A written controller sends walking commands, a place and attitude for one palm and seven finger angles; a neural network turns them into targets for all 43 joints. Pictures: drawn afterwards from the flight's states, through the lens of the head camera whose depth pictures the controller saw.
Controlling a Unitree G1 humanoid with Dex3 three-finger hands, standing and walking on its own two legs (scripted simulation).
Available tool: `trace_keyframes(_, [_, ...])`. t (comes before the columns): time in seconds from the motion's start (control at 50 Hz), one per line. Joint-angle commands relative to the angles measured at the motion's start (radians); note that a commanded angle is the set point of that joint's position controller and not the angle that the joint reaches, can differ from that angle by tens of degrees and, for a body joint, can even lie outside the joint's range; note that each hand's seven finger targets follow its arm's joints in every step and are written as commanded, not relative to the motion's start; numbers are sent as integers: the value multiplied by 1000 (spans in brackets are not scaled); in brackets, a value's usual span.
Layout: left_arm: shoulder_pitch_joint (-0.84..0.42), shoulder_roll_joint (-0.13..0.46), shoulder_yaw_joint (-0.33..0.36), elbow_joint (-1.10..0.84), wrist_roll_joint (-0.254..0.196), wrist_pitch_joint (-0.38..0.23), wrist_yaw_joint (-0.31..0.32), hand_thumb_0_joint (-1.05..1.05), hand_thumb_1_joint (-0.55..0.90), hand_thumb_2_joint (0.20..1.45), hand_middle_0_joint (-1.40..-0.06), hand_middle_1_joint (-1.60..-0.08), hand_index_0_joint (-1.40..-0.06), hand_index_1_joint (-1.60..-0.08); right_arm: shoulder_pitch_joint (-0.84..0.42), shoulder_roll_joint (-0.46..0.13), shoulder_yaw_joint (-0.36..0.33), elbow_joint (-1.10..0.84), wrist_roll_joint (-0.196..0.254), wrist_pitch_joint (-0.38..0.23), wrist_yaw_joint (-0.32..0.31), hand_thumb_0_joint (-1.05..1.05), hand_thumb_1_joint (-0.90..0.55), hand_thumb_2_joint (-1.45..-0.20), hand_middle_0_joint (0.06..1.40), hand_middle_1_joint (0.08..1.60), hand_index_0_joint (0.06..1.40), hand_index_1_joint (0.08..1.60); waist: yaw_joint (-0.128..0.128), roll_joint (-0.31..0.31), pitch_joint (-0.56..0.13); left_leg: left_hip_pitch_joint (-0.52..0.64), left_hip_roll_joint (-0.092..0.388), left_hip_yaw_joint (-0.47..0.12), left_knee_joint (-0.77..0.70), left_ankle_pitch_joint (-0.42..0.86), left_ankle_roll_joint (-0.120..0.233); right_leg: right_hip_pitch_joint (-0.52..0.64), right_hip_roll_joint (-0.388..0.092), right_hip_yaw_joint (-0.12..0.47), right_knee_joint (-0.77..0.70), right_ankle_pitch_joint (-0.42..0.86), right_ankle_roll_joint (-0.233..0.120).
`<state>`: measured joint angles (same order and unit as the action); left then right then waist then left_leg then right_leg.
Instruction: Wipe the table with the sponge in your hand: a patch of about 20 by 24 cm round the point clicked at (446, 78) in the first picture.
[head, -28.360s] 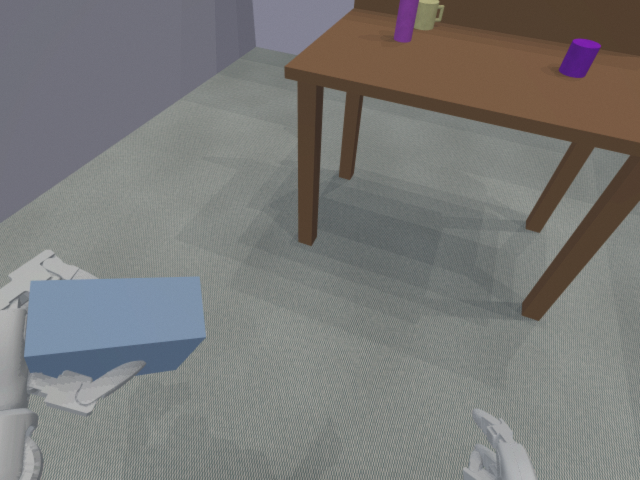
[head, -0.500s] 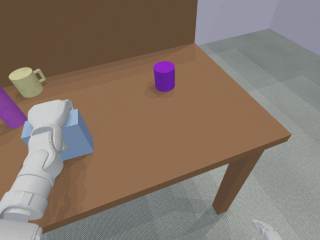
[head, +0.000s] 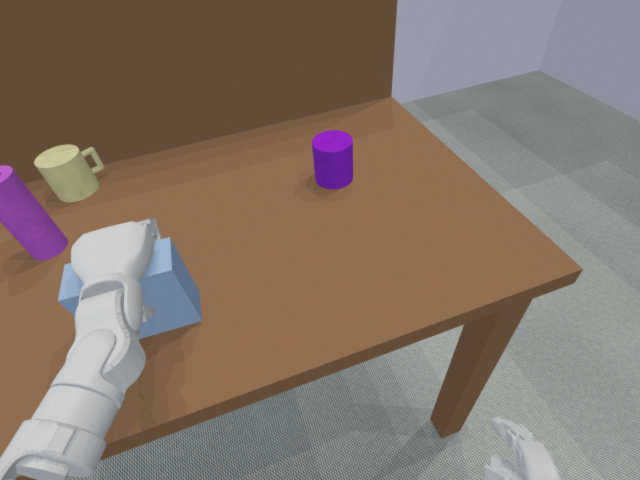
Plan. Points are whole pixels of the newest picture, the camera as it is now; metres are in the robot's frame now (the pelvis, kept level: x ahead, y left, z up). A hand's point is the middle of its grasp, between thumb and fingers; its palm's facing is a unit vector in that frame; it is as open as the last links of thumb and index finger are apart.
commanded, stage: wipe back along the middle lane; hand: left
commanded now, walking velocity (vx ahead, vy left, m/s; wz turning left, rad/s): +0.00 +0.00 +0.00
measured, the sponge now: (145, 303) +0.33 +0.29 +0.04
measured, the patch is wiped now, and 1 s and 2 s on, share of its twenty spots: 0.55 0.75 0.80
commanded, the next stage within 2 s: slide across to the third lane in 0.82 s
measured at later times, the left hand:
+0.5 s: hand (142, 301) +0.29 +0.25 +0.10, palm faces +0.08 -0.05 -1.00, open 9.7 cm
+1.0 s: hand (139, 341) +0.24 +0.23 +0.10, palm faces +0.10 -0.08 -0.99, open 9.7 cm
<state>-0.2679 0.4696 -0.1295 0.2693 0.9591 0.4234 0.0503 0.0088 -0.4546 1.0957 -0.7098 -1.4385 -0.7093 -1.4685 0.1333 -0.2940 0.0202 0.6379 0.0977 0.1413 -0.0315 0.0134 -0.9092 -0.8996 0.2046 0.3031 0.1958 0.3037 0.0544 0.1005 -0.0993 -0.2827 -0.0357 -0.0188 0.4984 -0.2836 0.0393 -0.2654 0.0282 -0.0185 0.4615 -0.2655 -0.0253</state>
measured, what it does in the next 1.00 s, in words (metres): stands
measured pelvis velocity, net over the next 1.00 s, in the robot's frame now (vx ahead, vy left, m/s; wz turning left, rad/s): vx -0.01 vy -0.02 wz -0.03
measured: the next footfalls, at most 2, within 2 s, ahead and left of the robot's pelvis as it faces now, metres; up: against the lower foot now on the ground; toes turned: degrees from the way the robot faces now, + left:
none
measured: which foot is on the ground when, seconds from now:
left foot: down 0.00-1.00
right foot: down 0.00-1.00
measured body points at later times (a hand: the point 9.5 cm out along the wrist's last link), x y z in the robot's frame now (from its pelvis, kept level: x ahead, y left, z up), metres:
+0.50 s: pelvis +0.01 +0.00 +0.00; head +0.00 -0.05 +0.45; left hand +0.28 +0.25 +0.15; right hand +0.24 -0.21 -0.09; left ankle -0.02 +0.09 -0.74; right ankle -0.02 -0.11 -0.74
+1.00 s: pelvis -0.01 -0.02 +0.00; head -0.03 -0.07 +0.44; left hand +0.23 +0.23 +0.15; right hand +0.23 -0.23 -0.08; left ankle -0.02 +0.09 -0.74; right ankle -0.02 -0.11 -0.74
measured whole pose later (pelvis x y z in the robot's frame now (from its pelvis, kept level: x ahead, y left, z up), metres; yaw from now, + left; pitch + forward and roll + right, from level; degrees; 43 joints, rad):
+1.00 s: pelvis -0.01 -0.02 +0.00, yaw -2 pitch +0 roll +0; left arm 0.13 0.42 -0.15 -0.20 0.94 0.54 0.06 0.02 -0.45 1.07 -0.66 -1.47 -0.73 -1.41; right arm 0.05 -0.29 0.04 0.62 0.09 0.12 -0.01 0.02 -0.91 -0.90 0.20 0.30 0.19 0.30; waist 0.09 0.12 -0.08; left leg -0.21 -0.02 0.01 0.51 -0.29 0.02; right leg -0.22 0.05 0.01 0.51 -0.29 -0.05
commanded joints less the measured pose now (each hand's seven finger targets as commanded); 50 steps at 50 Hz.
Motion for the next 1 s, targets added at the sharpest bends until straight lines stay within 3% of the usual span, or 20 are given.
trace_keyframes(0.0, [-39, 24, -13, -91, -48, 22, -41, 0, 100, 1300, -1200, -1600, -1200, -1600, -168, -110, -35, -161, -5, -60, 0, 0, -900, -900, 200, 300, 200, 300, 4, -147, -124, 66, 15, -19, -49, 285, 4, 78, 11, -13, -31, 282, -33])
trace_keyframes(0.02, [-2, 51, 20, -102, -48, 27, -38, 0, 100, 1300, -1200, -1600, -1200, -1600, -183, -111, -36, -163, -7, -61, 2, 0, -900, -900, 200, 300, 200, 300, 16, -147, -124, 63, 16, -22, -50, 286, 3, 84, 13, -2, -30, 282, -37])
trace_keyframes(0.08, [9, -3, -31, -141, -58, 44, -42, 0, 100, 1300, -1200, -1600, -1200, -1600, -194, -106, -31, -169, -4, -63, 4, 0, -900, -900, 200, 300, 200, 300, 6, -160, -108, 62, 16, -16, -49, 289, 3, 87, 9, -12, -27, 301, -30])
trace_keyframes(0.16, [49, 15, -8, -182, -62, 71, -39, 0, 100, 1300, -1200, -1600, -1200, -1600, -206, -103, -29, -173, -5, -67, 5, 0, -900, -900, 200, 300, 200, 300, 16, -190, -112, 66, 16, -16, -47, 298, 5, 104, 9, -10, -23, 315, -29])
trace_keyframes(0.24, [91, -30, -49, -250, -57, 91, -48, 0, 100, 1300, -1200, -1600, -1200, -1600, -232, -93, -23, -186, -5, -72, 12, 0, -900, -900, 200, 300, 200, 300, 21, -150, -118, 83, 14, -14, -41, 327, 4, 111, 8, -6, -13, 343, -32])
trace_keyframes(0.38, [159, -34, -51, -293, -55, 108, -53, 0, 100, 1300, -1200, -1600, -1200, -1600, -250, -88, -17, -187, -7, -77, 20, 0, -900, -900, 200, 300, 200, 300, 23, -173, -98, 77, 17, -15, -35, 344, 1, 119, 8, 0, 1, 380, -30])
trace_keyframes(0.42, [216, -24, -33, -338, -54, 112, -52, 0, 100, 1300, -1200, -1600, -1200, -1600, -271, -86, -18, -193, -9, -81, 27, 0, -900, -900, 200, 300, 200, 300, 37, -169, -110, 88, 19, -19, -31, 364, 0, 126, 12, 15, 5, 405, -35])
trace_keyframes(0.48, [283, -66, -67, -381, -63, 109, -52, 0, 100, 1300, -1200, -1600, -1200, -1600, -268, -77, -15, -201, -7, -84, 36, 0, -900, -900, 200, 300, 200, 300, 35, -161, -110, 85, 18, -12, -22, 399, -2, 143, 5, 8, 16, 452, -29])
trace_keyframes(0.52, [286, -19, -26, -406, -56, 118, -48, 0, 100, 1300, -1200, -1600, -1200, -1600, -284, -81, -17, -197, -10, -82, 37, 0, -900, -900, 200, 300, 200, 300, 40, -171, -107, 84, 18, -15, -24, 368, 0, 138, 13, 32, 14, 434, -34])
trace_keyframes(0.54, [275, -39, -48, -433, -59, 125, -48, 0, 100, 1300, -1200, -1600, -1200, -1600, -282, -76, -12, -208, -10, -83, 36, 0, -900, -900, 200, 300, 200, 300, 38, -173, -113, 77, 14, -6, -23, 366, 3, 152, 5, 20, 17, 441, -29])
trace_keyframes(0.6, [279, 5, -10, -415, -58, 134, -44, 0, 100, 1300, -1200, -1600, -1200, -1600, -283, -78, -10, -193, -11, -77, 26, 0, -900, -900, 200, 300, 200, 300, 39, -188, -66, 62, 12, -2, -33, 321, 2, 142, 5, 36, 6, 404, -27])
trace_keyframes(0.62, [290, 49, 29, -432, -53, 138, -41, 0, 100, 1300, -1200, -1600, -1200, -1600, -307, -81, -9, -191, -12, -77, 25, 0, -900, -900, 200, 300, 200, 300, 49, -180, -61, 66, 11, -9, -35, 307, 1, 138, 13, 61, 3, 393, -33])
trace_keyframes(0.64, [288, 18, 4, -449, -58, 145, -42, 0, 100, 1300, -1200, -1600, -1200, -1600, -303, -75, -5, -204, -12, -78, 23, 0, -900, -900, 200, 300, 200, 300, 49, -183, -80, 63, 8, 1, -30, 310, 4, 155, 4, 42, 7, 391, -26])
trace_keyframes(0.66, [299, 49, 35, -428, -60, 144, -39, 0, 100, 1300, -1200, -1600, -1200, -1600, -295, -77, -6, -193, -12, -79, 19, 0, -900, -900, 200, 300, 200, 300, 48, -201, -71, 63, 8, 3, -27, 315, 4, 156, 5, 51, 7, 407, -26])
trace_keyframes(0.72, [331, 48, 34, -448, -57, 147, -42, 0, 100, 1300, -1200, -1600, -1200, -1600, -320, -78, -3, -191, -12, -77, 19, 0, -900, -900, 200, 300, 200, 300, 55, -139, -49, 66, 9, -5, -40, 284, -1, 132, 15, 67, -3, 345, -33])
trace_keyframes(0.74, [336, -1, -10, -468, -58, 147, -46, 0, 100, 1300, -1200, -1600, -1200, -1600, -312, -70, -3, -204, -10, -81, 22, 0, -900, -900, 200, 300, 200, 300, 50, -143, -60, 65, 8, 0, -35, 292, 1, 136, 9, 49, 2, 342, -29])
trace_keyframes(0.82, [449, 40, 42, -492, -68, 135, -37, 0, 100, 1300, -1200, -1600, -1200, -1600, -326, -73, -8, -199, -13, -87, 29, 0, -900, -900, 200, 300, 200, 300, 67, -134, -74, 67, 7, -7, -32, 287, -1, 150, 17, 78, 4, 350, -33])
trace_keyframes(0.84, [435, -16, -8, -520, -71, 135, -39, 0, 100, 1300, -1200, -1600, -1200, -1600, -316, -67, -6, -213, -12, -89, 31, 0, -900, -900, 200, 300, 200, 300, 59, -148, -87, 60, 5, 1, -28, 291, 2, 156, 9, 56, 9, 355, -27])
trace_keyframes(0.92, [417, 42, 41, -508, -69, 142, -28, 0, 100, 1300, -1200, -1600, -1200, -1600, -336, -76, -10, -198, -17, -84, 21, 0, -900, -900, 200, 300, 200, 300, 62, -175, -26, 48, 6, -4, -41, 221, 5, 115, 16, 89, -21, 268, -28])
trace_keyframes(0.98, [264, 2, -21, -484, -59, 156, -29, 0, 100, 1300, -1200, -1600, -1200, -1600, -319, -79, -10, -194, -13, -85, 4, 0, -900, -900, 200, 300, 200, 300, 32, -190, 10, 44, 8, -2, -54, 167, 12, 74, 10, 67, -46, 165, -20])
